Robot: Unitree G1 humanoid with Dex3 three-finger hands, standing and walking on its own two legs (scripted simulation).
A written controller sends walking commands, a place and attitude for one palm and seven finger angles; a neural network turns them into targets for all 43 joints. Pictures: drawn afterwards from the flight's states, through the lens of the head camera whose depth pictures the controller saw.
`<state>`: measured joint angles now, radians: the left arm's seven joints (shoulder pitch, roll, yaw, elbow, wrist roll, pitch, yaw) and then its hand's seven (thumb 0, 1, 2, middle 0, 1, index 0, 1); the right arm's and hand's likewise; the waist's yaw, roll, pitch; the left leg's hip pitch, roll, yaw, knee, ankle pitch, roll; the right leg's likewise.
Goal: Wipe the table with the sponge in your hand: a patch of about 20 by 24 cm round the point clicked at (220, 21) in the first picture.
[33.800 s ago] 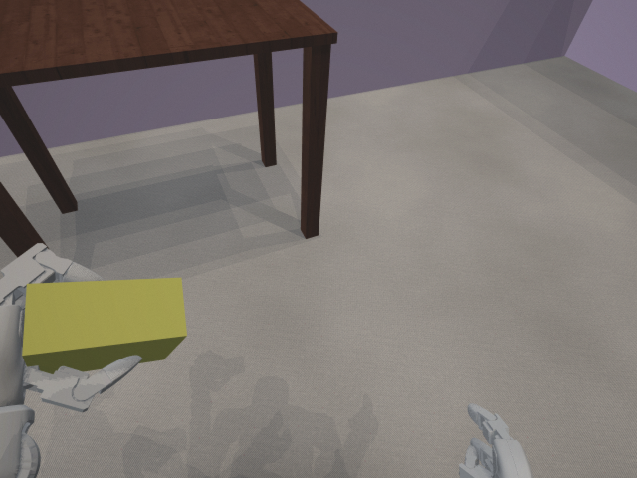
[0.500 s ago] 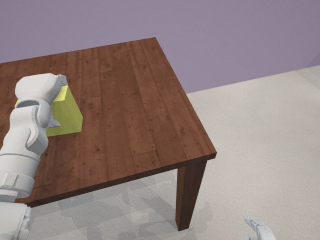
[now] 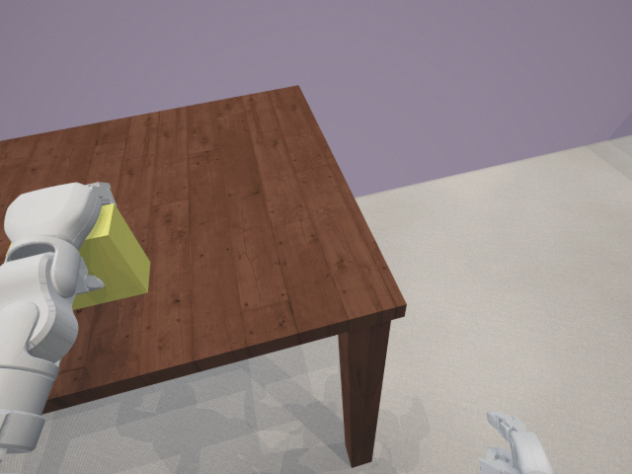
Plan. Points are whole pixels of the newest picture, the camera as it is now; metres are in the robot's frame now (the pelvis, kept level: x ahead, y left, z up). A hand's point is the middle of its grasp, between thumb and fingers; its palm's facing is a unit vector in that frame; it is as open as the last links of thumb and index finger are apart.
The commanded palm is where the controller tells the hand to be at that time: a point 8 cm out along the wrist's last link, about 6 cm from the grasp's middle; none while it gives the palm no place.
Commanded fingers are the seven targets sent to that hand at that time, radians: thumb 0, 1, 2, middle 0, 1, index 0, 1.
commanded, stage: wipe back along the first lane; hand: left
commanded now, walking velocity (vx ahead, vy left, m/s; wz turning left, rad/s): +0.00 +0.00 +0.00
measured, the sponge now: (95, 268) +0.31 +0.34 +0.10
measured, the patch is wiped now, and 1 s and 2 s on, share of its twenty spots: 0.95 0.95 0.95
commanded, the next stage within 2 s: lift the sponge slowly off the table in 0.54 s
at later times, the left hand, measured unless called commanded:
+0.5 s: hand (80, 269) +0.28 +0.31 +0.15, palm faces +0.08 -0.01 -1.00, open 10.0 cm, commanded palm +0.23 +0.31 +0.18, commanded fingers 0.00 0.10 1.30 -1.20 -1.60 -1.20 -1.60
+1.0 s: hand (75, 284) +0.26 +0.31 +0.15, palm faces +0.08 -0.03 -1.00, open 9.9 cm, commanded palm +0.22 +0.30 +0.20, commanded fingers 0.00 0.10 1.30 -1.20 -1.60 -1.20 -1.60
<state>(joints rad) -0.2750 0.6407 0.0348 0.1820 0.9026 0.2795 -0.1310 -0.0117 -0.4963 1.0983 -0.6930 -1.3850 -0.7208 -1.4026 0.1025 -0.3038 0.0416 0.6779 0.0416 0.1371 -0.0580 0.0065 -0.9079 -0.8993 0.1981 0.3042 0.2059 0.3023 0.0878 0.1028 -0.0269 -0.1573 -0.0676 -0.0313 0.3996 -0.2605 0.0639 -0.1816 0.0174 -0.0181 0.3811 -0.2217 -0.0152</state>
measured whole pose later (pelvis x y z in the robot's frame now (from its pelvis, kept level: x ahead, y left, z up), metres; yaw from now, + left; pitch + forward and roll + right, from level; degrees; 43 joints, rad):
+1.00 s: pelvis -0.01 +0.00 +0.00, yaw -1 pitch -1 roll -1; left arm -0.02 0.63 0.00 -0.22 0.86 0.45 -0.14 0.00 -0.49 1.09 -0.70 -1.37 -0.73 -1.39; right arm 0.02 -0.29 0.08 0.65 0.03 0.13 -0.06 0.01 -0.91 -0.90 0.20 0.30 0.21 0.30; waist 0.12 0.11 -0.01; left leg -0.13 -0.07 -0.01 0.43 -0.28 0.07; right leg -0.17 0.02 0.00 0.43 -0.24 -0.01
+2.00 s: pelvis -0.02 -0.03 +0.00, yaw -1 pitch -2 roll +0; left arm -0.20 0.74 0.03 -0.11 0.81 0.40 -0.24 -0.01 -0.51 1.08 -0.74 -1.33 -0.76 -1.35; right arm 0.02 -0.30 0.08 0.66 0.04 0.11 -0.08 0.01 -0.91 -0.90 0.20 0.30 0.21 0.30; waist 0.13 0.12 0.00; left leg -0.13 -0.04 -0.03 0.43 -0.26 0.03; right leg -0.17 0.04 -0.02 0.44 -0.23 -0.05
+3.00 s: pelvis -0.04 -0.01 +0.00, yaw +0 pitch -2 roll +0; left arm -0.36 0.74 -0.03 -0.15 0.81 0.45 -0.33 -0.01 -0.51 1.08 -0.74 -1.34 -0.76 -1.35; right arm 0.02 -0.29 0.09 0.63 0.05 0.11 -0.08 0.01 -0.91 -0.90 0.20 0.30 0.21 0.30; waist 0.14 0.12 0.00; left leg -0.16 -0.07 -0.02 0.43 -0.23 0.05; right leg -0.20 0.01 -0.01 0.44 -0.20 -0.02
